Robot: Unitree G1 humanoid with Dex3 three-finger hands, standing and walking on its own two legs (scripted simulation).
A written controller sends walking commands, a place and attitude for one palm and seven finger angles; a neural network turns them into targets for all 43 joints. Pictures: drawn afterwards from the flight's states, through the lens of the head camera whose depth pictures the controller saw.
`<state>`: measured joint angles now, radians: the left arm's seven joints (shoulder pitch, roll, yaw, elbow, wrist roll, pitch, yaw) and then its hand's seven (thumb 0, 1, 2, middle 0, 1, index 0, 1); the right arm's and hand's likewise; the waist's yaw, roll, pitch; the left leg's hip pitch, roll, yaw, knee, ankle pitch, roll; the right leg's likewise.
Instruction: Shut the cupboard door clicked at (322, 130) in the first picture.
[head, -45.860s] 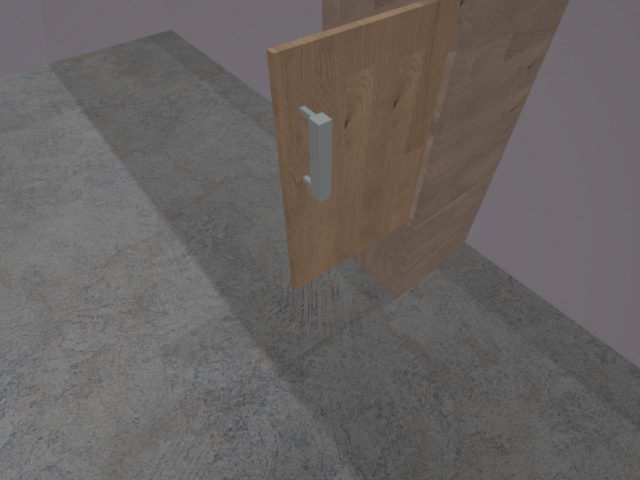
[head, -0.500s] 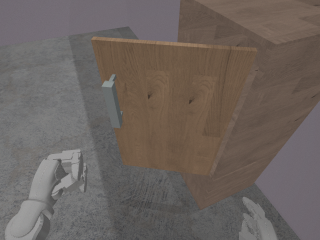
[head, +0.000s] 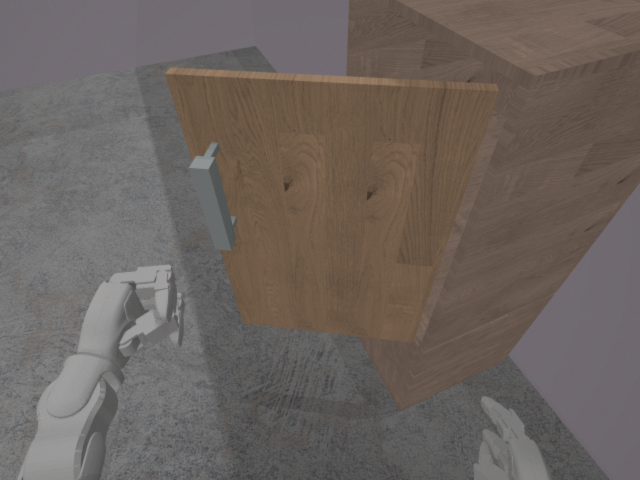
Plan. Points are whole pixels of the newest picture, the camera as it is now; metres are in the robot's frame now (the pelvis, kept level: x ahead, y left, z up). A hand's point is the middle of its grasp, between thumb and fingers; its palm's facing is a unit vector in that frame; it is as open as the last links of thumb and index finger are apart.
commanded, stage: bring the fist close to the handle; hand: left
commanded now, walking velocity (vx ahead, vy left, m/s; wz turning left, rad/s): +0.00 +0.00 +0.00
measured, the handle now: (219, 197) +0.48 +0.18 +0.09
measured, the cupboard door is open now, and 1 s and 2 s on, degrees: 59 59 47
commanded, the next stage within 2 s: push the door shut along its arc in 1.10 s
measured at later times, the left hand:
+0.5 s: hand (208, 269) +0.34 +0.16 +0.10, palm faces -0.06 -1.00 -0.06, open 3.1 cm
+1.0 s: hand (213, 251) +0.37 +0.16 +0.10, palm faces -0.04 -1.00 -0.04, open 3.1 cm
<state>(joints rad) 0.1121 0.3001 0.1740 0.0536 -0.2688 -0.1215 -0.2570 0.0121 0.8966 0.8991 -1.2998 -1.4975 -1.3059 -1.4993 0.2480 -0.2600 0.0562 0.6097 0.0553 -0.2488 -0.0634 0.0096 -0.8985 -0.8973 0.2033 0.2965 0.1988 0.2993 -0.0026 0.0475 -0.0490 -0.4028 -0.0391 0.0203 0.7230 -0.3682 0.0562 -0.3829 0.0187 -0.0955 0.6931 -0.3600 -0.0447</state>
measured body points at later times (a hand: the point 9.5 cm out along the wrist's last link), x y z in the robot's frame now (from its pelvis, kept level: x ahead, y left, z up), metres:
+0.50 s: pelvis +0.01 -0.01 +0.00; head +0.03 -0.02 +0.45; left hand +0.34 +0.22 +0.11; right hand +0.15 -0.26 -0.09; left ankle +0.00 +0.08 -0.72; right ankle +0.00 -0.09 -0.72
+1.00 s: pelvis +0.01 -0.01 +0.00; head +0.03 -0.02 +0.45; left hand +0.37 +0.22 +0.10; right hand +0.12 -0.27 -0.10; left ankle +0.00 +0.08 -0.72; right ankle +0.00 -0.09 -0.72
